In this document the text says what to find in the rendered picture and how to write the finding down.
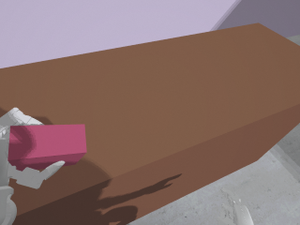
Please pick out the robot left hand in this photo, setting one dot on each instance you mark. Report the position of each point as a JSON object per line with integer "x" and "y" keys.
{"x": 28, "y": 177}

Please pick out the robot right hand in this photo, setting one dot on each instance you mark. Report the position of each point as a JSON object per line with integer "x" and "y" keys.
{"x": 238, "y": 215}

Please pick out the robot left forearm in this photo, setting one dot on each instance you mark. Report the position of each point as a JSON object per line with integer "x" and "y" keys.
{"x": 8, "y": 209}

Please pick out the sponge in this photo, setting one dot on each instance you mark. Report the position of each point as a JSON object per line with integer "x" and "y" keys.
{"x": 39, "y": 146}

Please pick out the table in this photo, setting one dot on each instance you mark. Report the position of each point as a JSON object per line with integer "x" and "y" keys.
{"x": 162, "y": 119}

